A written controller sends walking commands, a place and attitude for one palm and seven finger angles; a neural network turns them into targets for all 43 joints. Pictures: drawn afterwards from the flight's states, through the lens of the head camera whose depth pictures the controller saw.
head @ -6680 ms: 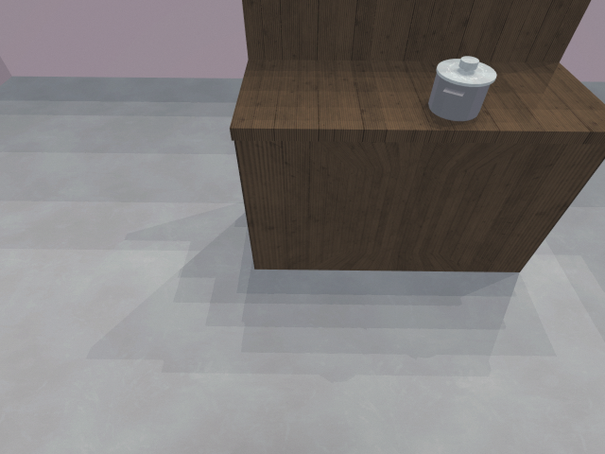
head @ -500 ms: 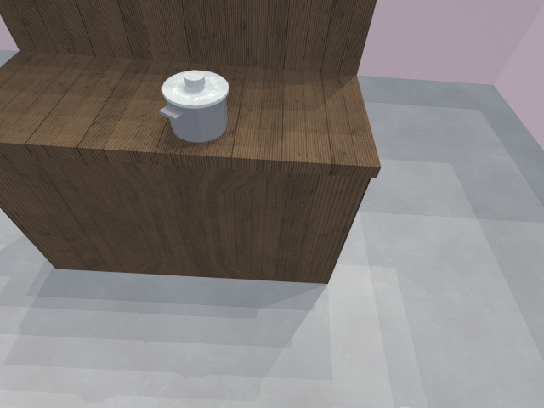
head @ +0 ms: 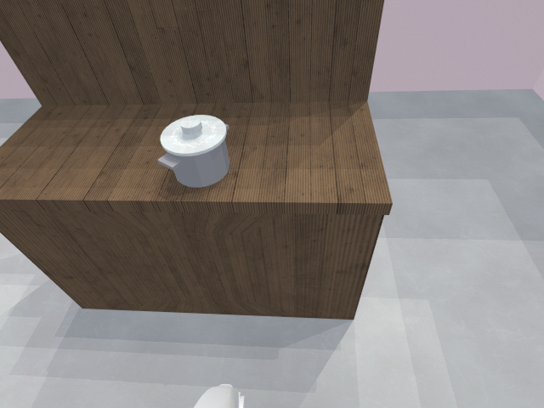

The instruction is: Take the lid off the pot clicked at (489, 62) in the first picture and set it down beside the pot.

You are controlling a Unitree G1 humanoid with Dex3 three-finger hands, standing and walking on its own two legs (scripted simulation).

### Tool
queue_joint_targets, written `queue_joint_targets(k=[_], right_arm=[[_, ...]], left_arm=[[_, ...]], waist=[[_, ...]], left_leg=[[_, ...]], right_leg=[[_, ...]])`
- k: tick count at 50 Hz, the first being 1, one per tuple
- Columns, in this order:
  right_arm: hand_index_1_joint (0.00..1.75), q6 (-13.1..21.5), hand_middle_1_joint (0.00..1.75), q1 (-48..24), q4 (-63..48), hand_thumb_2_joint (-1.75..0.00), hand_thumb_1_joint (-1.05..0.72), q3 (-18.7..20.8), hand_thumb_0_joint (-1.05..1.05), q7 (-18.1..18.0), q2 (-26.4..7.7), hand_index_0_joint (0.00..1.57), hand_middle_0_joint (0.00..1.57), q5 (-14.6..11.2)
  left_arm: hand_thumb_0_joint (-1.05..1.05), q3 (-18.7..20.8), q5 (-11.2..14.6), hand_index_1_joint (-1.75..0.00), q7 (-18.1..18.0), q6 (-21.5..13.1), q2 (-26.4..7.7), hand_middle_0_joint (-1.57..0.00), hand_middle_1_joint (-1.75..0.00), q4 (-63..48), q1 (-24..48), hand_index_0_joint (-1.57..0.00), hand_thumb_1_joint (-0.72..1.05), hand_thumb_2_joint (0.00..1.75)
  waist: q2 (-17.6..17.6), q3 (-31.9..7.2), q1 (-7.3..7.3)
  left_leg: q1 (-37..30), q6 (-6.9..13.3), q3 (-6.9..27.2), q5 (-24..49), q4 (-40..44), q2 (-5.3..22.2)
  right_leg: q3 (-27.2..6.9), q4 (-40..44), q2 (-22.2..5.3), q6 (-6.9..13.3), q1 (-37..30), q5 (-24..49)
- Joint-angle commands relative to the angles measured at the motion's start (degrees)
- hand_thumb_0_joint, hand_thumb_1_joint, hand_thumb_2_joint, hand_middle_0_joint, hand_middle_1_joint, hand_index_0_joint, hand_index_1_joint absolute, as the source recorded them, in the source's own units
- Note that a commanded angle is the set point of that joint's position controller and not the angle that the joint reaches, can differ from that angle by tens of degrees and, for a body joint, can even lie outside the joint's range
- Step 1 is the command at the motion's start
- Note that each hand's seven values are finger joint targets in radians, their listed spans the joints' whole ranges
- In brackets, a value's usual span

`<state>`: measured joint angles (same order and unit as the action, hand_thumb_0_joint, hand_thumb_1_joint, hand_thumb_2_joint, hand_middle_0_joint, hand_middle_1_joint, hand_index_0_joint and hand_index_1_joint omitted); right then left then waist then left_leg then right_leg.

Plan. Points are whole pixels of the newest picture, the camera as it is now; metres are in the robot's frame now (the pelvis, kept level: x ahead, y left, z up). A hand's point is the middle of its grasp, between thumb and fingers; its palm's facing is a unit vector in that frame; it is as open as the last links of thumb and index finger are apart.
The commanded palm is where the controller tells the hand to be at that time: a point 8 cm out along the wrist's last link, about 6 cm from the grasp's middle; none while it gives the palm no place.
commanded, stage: take the last steps up to it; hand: left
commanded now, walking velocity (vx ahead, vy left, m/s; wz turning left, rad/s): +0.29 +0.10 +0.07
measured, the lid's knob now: (191, 125) +0.69 +0.23 +0.05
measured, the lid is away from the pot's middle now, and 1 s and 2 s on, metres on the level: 0.00 0.00 0.00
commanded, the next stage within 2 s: come to a stop and stand still in 0.34 s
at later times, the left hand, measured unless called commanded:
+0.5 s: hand (125, 383) +0.20 +0.31 -0.19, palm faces +0.06 -0.98 -0.21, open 7.3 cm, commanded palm none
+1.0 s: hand (145, 357) +0.25 +0.28 -0.19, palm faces -0.03 -0.97 -0.24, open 7.3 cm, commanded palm none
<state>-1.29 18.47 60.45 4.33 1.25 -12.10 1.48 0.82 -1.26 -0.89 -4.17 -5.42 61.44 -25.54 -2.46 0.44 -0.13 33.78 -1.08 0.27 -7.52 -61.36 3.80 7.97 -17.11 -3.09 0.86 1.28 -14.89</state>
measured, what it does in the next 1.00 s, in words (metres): walks ahead: left foot, then right foot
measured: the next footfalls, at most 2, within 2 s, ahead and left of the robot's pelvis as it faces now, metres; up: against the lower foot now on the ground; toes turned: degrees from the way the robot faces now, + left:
left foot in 0.26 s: +0.20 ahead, +0.24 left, +0.00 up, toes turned -1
right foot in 0.80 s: +0.25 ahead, -0.01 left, +0.00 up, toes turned -4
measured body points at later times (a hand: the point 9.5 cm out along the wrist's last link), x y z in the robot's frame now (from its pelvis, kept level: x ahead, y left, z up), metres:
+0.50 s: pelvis +0.17 +0.12 -0.01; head +0.19 +0.13 +0.44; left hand +0.20 +0.36 -0.17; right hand +0.25 -0.12 -0.15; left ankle +0.17 +0.17 -0.75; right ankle +0.16 -0.01 -0.67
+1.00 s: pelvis +0.20 +0.10 -0.02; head +0.24 +0.09 +0.43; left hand +0.25 +0.33 -0.17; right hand +0.18 -0.12 -0.18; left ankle +0.16 +0.21 -0.73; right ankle +0.21 -0.01 -0.75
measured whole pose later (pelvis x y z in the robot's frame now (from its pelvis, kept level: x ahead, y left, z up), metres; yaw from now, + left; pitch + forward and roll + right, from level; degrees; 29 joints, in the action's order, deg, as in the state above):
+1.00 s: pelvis +0.20 +0.10 -0.02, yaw -2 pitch +0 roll +0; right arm -2.9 14.7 61.1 3.3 -2.4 -8.0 -0.1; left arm 1.3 -1.3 -3.1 0.6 -8.6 59.3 -11.2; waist -1.5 5.4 -1.4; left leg 15.3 -1.6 -1.6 -28.6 -41.6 -0.2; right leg 2.3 -30.3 -0.6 1.4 15.4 -14.6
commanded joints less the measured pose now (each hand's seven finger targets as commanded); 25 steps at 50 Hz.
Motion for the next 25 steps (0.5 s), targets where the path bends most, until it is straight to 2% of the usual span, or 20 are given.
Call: queue_joint_targets(k=[1,2,4,6,8,9,10,11,12,13,14,15,16,17,18,19,20,21,22,25], right_arm=[[0.30,1.52,0.30,-6.81,-5.24,-0.90,-0.90,-0.27,0.00,0.81,-0.30,0.20,0.20,-0.28],[0.30,1.62,0.30,-8.29,-5.89,-0.90,-0.90,-0.41,0.00,0.93,-0.25,0.20,0.20,-0.30],[0.30,2.01,0.30,-11.24,-6.92,-0.90,-0.90,-0.84,0.00,1.24,0.36,0.20,0.20,-0.36],[0.30,2.52,0.30,-13.00,-7.43,-0.90,-0.90,-1.07,0.00,1.59,1.02,0.20,0.20,-0.48],[0.30,3.09,0.30,-13.12,-7.54,-0.90,-0.90,-1.33,0.00,1.48,1.10,0.20,0.20,-0.67],[0.30,3.50,0.30,-11.06,-7.18,-0.90,-0.90,-1.27,0.00,1.18,0.69,0.20,0.20,-0.69],[0.30,3.94,0.30,-6.27,-5.75,-0.90,-0.90,-1.05,0.00,0.58,-0.26,0.20,0.20,-0.52],[0.30,4.26,0.30,1.55,-3.20,-0.90,-0.90,-0.51,0.00,0.14,-2.49,0.20,0.20,-0.18],[0.30,4.59,0.30,8.54,-1.87,-0.90,-0.90,0.46,0.00,-0.73,-7.71,0.20,0.20,0.34],[0.30,4.71,0.30,12.28,-1.17,-0.90,-0.90,1.73,0.00,-1.61,-13.12,0.20,0.20,0.18],[0.30,4.01,0.30,12.15,-1.05,-0.90,-0.90,1.45,0.00,-2.14,-12.91,0.20,0.20,-0.61],[0.30,4.29,0.30,8.74,-0.98,-0.90,-0.90,0.98,0.00,-2.70,-10.04,0.20,0.20,-0.73],[0.30,4.76,0.30,4.60,-2.64,-0.90,-0.90,0.30,0.00,-2.95,-8.25,0.20,0.20,-0.85],[0.30,5.24,0.30,1.59,-3.21,-0.90,-0.90,-0.48,0.00,-2.81,-5.24,0.20,0.20,-0.52],[0.30,5.78,0.30,0.49,-3.11,-0.90,-0.90,-1.17,0.00,-2.86,-3.03,0.20,0.20,-0.49],[0.30,5.96,0.30,-0.74,-3.08,-0.90,-0.90,-1.56,0.00,-2.87,-2.18,0.20,0.20,-0.62],[0.30,6.12,0.30,-1.07,-2.85,-0.90,-0.90,-1.81,0.00,-2.92,-1.40,0.20,0.20,-0.72],[0.30,6.14,0.30,-2.08,-3.21,-0.90,-0.90,-1.87,0.00,-2.95,-1.30,0.20,0.20,-0.91],[0.30,6.16,0.30,-2.37,-3.79,-0.90,-0.90,-1.52,0.00,-2.87,-0.97,0.20,0.20,-0.76],[0.30,5.74,0.30,-2.04,-3.79,-0.90,-0.90,-2.17,0.00,-3.43,-1.14,0.20,0.20,-0.68]], left_arm=[[0.00,2.45,-0.04,-0.30,-0.77,-1.66,-9.86,-0.20,-0.30,-0.55,-5.48,-0.20,0.90,0.90],[0.00,2.50,-0.08,-0.30,-0.87,-1.73,-9.62,-0.20,-0.30,-0.19,-5.61,-0.20,0.90,0.90],[0.00,2.47,-0.20,-0.30,-1.09,-1.64,-9.56,-0.20,-0.30,0.76,-5.98,-0.20,0.90,0.90],[0.00,2.62,-0.47,-0.30,-1.25,-1.37,-10.53,-0.20,-0.30,1.37,-5.53,-0.20,0.90,0.90],[0.00,2.83,-0.51,-0.30,-1.35,-0.95,-10.76,-0.20,-0.30,1.76,-5.24,-0.20,0.90,0.90],[0.00,3.09,-0.52,-0.30,-1.42,-0.78,-11.37,-0.20,-0.30,1.93,-4.63,-0.20,0.90,0.90],[0.00,3.29,-0.37,-0.30,-1.46,-0.64,-11.49,-0.20,-0.30,1.90,-3.98,-0.20,0.90,0.90],[0.00,3.21,-0.24,-0.30,-1.43,-0.40,-11.52,-0.20,-0.30,1.79,-3.88,-0.20,0.90,0.90],[0.00,2.98,0.55,-0.30,-1.14,-0.27,-9.55,-0.20,-0.30,1.57,-5.78,-0.20,0.90,0.90],[0.00,2.36,1.24,-0.30,-0.76,0.09,-5.90,-0.20,-0.30,0.76,-8.04,-0.20,0.90,0.90],[0.00,2.39,0.89,-0.30,-1.29,0.41,-6.32,-0.20,-0.30,-0.66,-5.01,-0.20,0.90,0.90],[0.00,2.29,1.18,-0.30,-1.46,0.68,-6.25,-0.20,-0.30,-0.84,-1.51,-0.20,0.90,0.90],[0.00,2.03,1.23,-0.30,-1.26,0.71,-6.29,-0.20,-0.30,-1.15,0.31,-0.20,0.90,0.90],[0.00,2.51,0.73,-0.30,-0.90,0.88,-6.43,-0.20,-0.30,-0.71,2.64,-0.20,0.90,0.90],[0.00,2.69,0.44,-0.30,-0.65,1.34,-5.78,-0.20,-0.30,-0.56,2.67,-0.20,0.90,0.90],[0.00,2.59,0.28,-0.30,-0.53,2.03,-5.07,-0.20,-0.30,-0.55,1.01,-0.20,0.90,0.90],[0.00,2.58,0.15,-0.30,-0.43,2.60,-4.77,-0.20,-0.30,-0.46,0.30,-0.20,0.90,0.90],[0.00,2.65,0.25,-0.30,-0.40,3.09,-4.92,-0.20,-0.30,-0.68,-0.40,-0.20,0.90,0.90],[0.00,2.73,-0.07,-0.30,-0.36,3.57,-4.80,-0.20,-0.30,-1.17,-0.30,-0.20,0.90,0.90],[0.00,2.29,0.13,-0.30,-0.85,4.35,-4.89,-0.20,-0.30,-2.04,3.04,-0.20,0.90,0.90]], waist=[[10.26,7.83,1.90],[9.42,7.95,1.96],[9.97,8.65,2.56],[12.00,9.40,2.88],[12.36,8.48,2.77],[13.15,6.58,1.80],[11.93,3.40,-0.34],[9.54,-0.71,-3.59],[-0.49,-8.65,-5.63],[-13.93,-13.69,-5.18],[-10.62,-14.04,-5.03],[-6.98,-11.05,-4.27],[-1.63,-7.51,-2.97],[0.56,-2.43,-1.78],[-0.56,-0.03,-0.42],[-2.23,0.47,1.08],[-3.24,0.36,1.64],[-2.81,0.82,2.64],[-2.64,1.46,2.99],[0.12,0.95,2.36]], left_leg=[[7.13,-0.52,-2.31,1.16,3.76,1.53],[7.05,-0.35,-2.52,1.20,6.10,1.76],[5.31,0.17,-3.78,0.65,12.06,1.51],[1.17,0.87,-4.80,-1.09,17.46,1.07],[-3.53,2.19,-5.62,-3.53,22.07,-0.57],[-7.11,2.94,-6.04,-5.52,24.77,-1.60],[-14.58,3.57,-7.12,-4.13,28.98,-3.60],[-24.92,3.66,-6.33,-0.37,32.32,-3.90],[-38.59,5.33,0.33,8.73,32.17,3.21],[-48.96,10.66,20.97,21.98,36.38,17.41],[-47.88,13.17,22.26,27.95,39.37,19.90],[-43.85,12.66,16.93,30.62,40.13,18.44],[-38.01,14.54,15.81,30.98,40.34,18.65],[-31.30,13.48,10.43,31.61,41.48,15.89],[-27.37,12.18,6.55,32.50,43.14,13.75],[-24.43,11.48,3.60,30.30,44.53,12.07],[-23.50,11.28,2.36,29.39,45.85,11.14],[-21.72,11.93,2.06,27.19,47.11,10.89],[-21.60,12.02,0.57,27.34,48.01,10.41],[-24.55,10.57,-0.24,41.16,45.56,10.96]], right_leg=[[-7.42,8.32,-14.31,5.46,1.71,17.88],[-7.22,8.18,-14.54,5.92,1.29,17.87],[-6.60,7.85,-14.68,6.15,0.96,18.86],[-5.95,6.81,-15.20,5.74,2.17,21.29],[-4.76,3.71,-14.75,4.96,1.22,26.40],[-4.07,-0.13,-14.54,4.72,-0.04,31.33],[-2.35,-6.89,-13.00,3.75,0.23,36.41],[-0.85,-17.24,-11.31,2.54,3.29,33.73],[1.14,-30.18,-6.77,0.76,10.47,17.38],[0.50,-47.00,1.60,-1.16,25.85,-18.53],[-6.15,-55.70,1.08,0.52,29.33,-20.36],[-8.11,-59.15,-1.30,0.79,30.82,-15.16],[-7.84,-61.45,-2.55,0.49,32.44,-13.26],[-8.60,-60.07,-4.14,0.16,31.52,-9.54],[-8.37,-57.68,-4.42,-0.27,29.44,-7.59],[-8.05,-55.71,-4.08,-0.69,27.70,-6.17],[-7.70,-54.02,-3.70,-0.95,26.79,-4.82],[-7.63,-52.83,-3.48,-0.98,25.96,-4.30],[-7.38,-50.80,-3.40,-1.40,26.78,-2.70],[-8.23,-41.85,-2.22,-2.46,25.55,0.28]])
